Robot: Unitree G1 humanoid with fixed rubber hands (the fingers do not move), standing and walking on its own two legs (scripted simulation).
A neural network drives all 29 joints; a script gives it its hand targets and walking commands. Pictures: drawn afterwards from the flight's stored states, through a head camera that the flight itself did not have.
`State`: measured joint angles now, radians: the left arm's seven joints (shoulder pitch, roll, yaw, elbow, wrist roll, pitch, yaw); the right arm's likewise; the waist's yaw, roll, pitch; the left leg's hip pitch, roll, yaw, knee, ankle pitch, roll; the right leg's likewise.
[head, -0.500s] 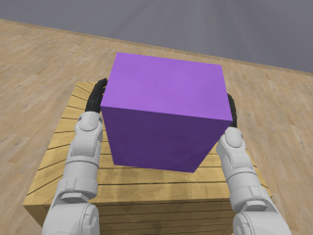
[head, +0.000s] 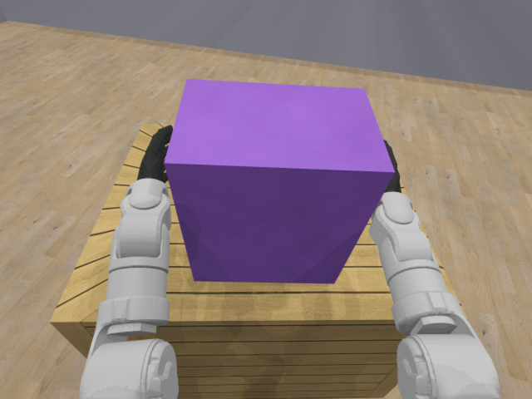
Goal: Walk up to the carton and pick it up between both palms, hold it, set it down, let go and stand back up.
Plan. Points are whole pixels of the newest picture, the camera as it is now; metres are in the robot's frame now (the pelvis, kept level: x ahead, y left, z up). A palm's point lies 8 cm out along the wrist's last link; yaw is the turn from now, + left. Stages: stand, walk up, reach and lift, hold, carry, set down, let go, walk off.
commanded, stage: reach and lift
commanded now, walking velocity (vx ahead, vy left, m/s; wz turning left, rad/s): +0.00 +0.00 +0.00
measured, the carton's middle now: (270, 195) +0.39 -0.02 +0.12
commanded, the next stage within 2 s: hold in 1.20 s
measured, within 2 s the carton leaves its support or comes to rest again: neither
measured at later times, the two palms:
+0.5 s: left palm (120, 180) +0.35 +0.19 +0.19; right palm (372, 182) +0.34 -0.16 +0.19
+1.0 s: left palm (119, 167) +0.36 +0.19 +0.20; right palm (369, 148) +0.38 -0.16 +0.22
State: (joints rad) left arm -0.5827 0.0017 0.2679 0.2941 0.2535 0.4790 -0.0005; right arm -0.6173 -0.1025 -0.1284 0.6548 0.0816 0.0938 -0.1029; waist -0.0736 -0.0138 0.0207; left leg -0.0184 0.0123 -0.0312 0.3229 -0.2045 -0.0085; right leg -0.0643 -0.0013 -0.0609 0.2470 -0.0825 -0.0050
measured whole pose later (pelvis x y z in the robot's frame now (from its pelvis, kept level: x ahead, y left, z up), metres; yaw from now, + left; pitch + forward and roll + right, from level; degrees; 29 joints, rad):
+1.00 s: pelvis +0.02 +0.00 +0.00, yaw +3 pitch -10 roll -2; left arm -0.55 0.02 0.31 0.05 0.30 0.72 -0.07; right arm -0.67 -0.10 -0.03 0.52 0.19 0.31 -0.16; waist -0.12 -0.08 0.00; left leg 0.08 0.03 -0.06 0.35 -0.26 -0.01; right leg 0.07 0.01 -0.09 0.25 -0.14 -0.01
